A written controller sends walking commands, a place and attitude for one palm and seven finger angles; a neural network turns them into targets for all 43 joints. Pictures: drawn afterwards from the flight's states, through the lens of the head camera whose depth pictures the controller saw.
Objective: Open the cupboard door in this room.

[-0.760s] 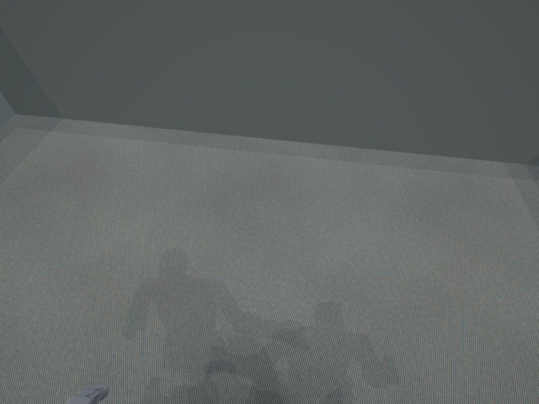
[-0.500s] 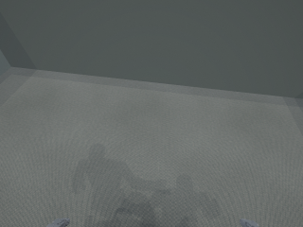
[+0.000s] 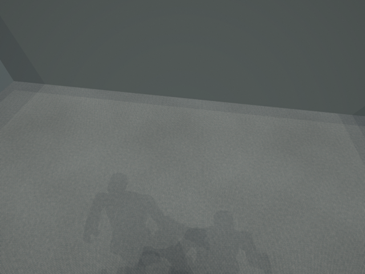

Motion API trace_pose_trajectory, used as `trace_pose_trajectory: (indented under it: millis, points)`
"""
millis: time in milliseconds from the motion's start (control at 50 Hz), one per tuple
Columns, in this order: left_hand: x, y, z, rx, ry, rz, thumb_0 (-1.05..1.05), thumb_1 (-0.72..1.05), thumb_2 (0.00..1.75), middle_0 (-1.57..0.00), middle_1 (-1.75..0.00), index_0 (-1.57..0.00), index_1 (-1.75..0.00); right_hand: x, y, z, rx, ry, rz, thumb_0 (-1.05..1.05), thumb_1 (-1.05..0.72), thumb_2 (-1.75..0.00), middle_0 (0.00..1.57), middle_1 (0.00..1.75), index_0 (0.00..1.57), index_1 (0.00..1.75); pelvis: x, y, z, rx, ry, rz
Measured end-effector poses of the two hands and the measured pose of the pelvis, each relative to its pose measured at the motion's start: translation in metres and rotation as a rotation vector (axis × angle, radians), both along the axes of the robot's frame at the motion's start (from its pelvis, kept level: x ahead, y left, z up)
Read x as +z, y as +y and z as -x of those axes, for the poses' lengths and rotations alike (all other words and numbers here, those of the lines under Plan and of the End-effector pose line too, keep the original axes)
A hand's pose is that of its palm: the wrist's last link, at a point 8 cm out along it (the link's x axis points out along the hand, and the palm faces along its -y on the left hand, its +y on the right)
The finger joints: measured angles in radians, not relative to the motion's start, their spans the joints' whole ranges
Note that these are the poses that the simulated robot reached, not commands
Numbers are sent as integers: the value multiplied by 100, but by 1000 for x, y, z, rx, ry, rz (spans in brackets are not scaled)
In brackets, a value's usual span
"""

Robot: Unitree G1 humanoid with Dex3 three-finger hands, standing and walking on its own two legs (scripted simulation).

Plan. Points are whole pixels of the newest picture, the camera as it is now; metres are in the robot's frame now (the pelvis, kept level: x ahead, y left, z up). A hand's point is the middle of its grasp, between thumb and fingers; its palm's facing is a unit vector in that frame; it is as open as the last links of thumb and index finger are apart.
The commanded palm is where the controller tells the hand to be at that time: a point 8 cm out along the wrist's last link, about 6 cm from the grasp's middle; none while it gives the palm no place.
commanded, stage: stand and wait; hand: left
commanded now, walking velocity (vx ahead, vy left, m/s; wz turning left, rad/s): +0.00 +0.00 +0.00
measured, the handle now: out of the picture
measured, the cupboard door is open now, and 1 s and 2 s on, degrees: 0 0 0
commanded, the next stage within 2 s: turn or walk to find it in 0.14 s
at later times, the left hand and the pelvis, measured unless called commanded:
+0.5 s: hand out of the picture +0.04 +0.22 -0.18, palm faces +0.05 -0.97 -0.25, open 7.4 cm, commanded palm none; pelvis -0.02 +0.01 -0.02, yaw +5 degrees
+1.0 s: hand out of the picture -0.05 +0.18 -0.15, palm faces +0.30 -0.91 -0.29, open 7.4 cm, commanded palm none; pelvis -0.05 -0.04 -0.01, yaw +18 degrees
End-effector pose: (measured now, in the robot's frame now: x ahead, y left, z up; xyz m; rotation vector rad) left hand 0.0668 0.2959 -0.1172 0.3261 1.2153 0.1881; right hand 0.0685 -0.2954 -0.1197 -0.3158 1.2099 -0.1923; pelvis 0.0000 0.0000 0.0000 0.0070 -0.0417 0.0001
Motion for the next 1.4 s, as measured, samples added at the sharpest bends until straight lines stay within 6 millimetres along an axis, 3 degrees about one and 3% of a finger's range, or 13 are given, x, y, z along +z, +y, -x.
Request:
trace_pose_trajectory:
  millis: [320, 540, 640, 720, 820, 960, 1080, 1160, 1280, 1340, 1400]
  points:
    - [-5, -12, 5, 20, -28, 16, 0, 90, 90, -20, -30, -20, -30, -5, 5, 9, 14, 14, -15, 1, -90, -89, 20, 30, 21, 30, -3, -3, 11, 29, 11, 3]
    - [-40, -28, 48, 104, 27, 110, 0, 90, 90, -20, -30, -20, -30, -26, 57, 27, 42, 74, -86, 1, -90, -89, 20, 30, 20, 30, -19, 11, 21, 92, 31, 9]
    - [-36, -31, 62, 156, 31, 113, 0, 90, 90, -20, -30, -20, -30, -25, 73, 38, 59, 99, -118, 1, -90, -89, 20, 30, 21, 30, -13, 7, 29, 133, 45, 13]
    - [-24, -39, 68, 196, -6, 101, 0, 90, 90, -20, -30, -20, -30, -27, 69, 43, 80, 116, -132, 1, -90, -89, 20, 30, 21, 30, -9, -1, 35, 174, 53, 21]
    - [-15, -53, 78, 237, -74, 62, 0, 90, 90, -20, -30, -20, -30, -39, 45, 38, 110, 106, -145, 1, -90, -89, 20, 30, 21, 30, -15, -21, 44, 222, 54, 4]
    - [-3, -75, 124, 314, -64, 40, 0, 90, 90, -20, -30, -20, -30, -31, 17, 12, 169, 73, -127, 1, -91, -89, 20, 30, 20, 30, -7, -37, 53, 297, 20, -21]
    - [-8, -86, 164, 395, -28, 69, 0, 90, 90, -20, -30, -20, -30, -22, 19, -7, 250, 78, -92, 1, -91, -89, 19, 30, 20, 30, -4, -37, 58, 363, 27, -29]
    - [-19, -88, 198, 460, 14, 100, 0, 90, 90, -20, -30, -20, -30, -18, 40, -24, 325, 73, -76, 1, -91, -89, 19, 30, 20, 30, -6, -30, 65, 404, 37, -20]
    - [-47, -77, 257, 568, 96, 140, 0, 90, 90, -20, -30, -21, -30, -16, 93, -47, 450, -14, -71, 1, -91, -89, 19, 30, 20, 30, -20, -11, 81, 461, 43, -2]
    - [-45, -71, 271, 602, 129, 140, 0, 90, 90, -20, -30, -20, -30, -9, 113, -47, 483, -43, -86, 1, -91, -89, 19, 30, 20, 30, -16, -7, 86, 472, 34, 1]
    - [-38, -65, 273, 621, 102, 135, 0, 90, 90, -20, -30, -20, -30, -6, 125, -42, 504, -46, -104, 1, -90, -89, 20, 30, 20, 30, -10, -6, 89, 492, 27, 11]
